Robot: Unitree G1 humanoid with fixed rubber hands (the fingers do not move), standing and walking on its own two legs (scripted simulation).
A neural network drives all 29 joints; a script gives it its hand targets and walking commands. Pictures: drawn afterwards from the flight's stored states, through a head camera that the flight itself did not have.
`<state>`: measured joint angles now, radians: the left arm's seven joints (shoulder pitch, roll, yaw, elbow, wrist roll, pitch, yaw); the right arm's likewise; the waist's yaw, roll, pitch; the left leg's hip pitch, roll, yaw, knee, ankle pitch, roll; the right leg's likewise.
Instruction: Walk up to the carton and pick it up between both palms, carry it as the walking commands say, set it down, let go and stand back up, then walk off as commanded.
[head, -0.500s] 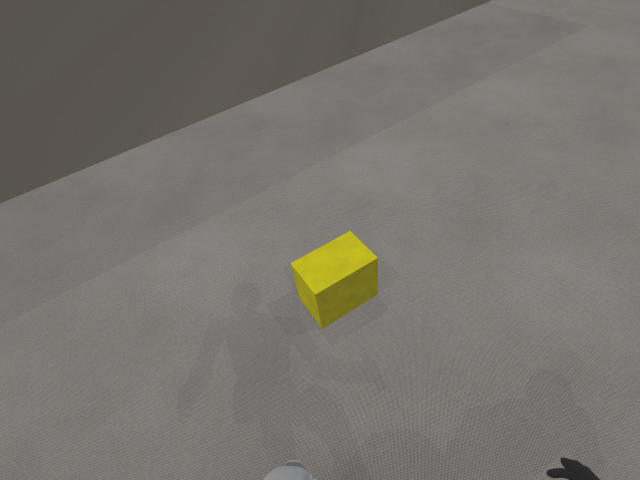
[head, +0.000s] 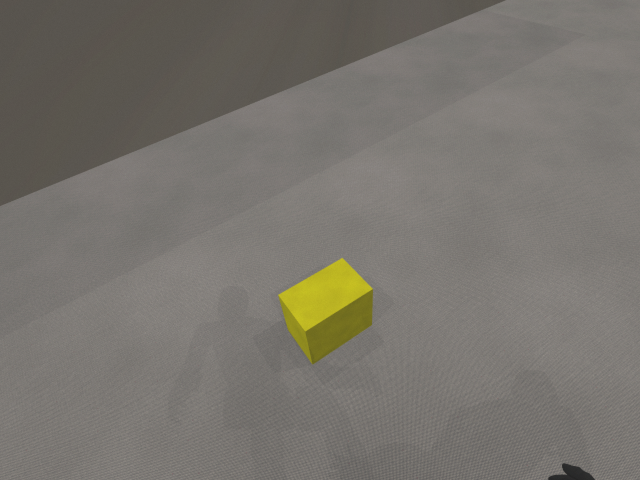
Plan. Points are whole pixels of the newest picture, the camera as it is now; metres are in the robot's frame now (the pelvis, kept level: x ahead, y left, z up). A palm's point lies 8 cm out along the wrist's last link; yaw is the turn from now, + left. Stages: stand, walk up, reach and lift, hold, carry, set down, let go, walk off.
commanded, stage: walk up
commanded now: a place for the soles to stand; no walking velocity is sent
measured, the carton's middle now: (327, 310) +0.78 +0.09 -0.65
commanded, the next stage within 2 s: none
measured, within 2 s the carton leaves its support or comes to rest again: neither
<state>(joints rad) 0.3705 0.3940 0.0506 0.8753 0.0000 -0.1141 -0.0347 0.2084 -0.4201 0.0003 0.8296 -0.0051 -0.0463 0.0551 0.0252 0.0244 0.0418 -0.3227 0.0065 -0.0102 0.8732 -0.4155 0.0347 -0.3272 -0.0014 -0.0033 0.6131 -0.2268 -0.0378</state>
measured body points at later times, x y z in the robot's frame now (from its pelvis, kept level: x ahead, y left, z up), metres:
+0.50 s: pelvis +0.12 +0.04 +0.00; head +0.12 +0.04 +0.45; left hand +0.17 +0.36 -0.11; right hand +0.24 -0.26 -0.10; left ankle +0.18 +0.15 -0.73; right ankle +0.13 -0.09 -0.69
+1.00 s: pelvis +0.20 +0.04 -0.01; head +0.22 +0.03 +0.44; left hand +0.25 +0.37 -0.11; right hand +0.32 -0.26 -0.12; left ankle +0.27 +0.16 -0.73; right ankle +0.21 -0.09 -0.72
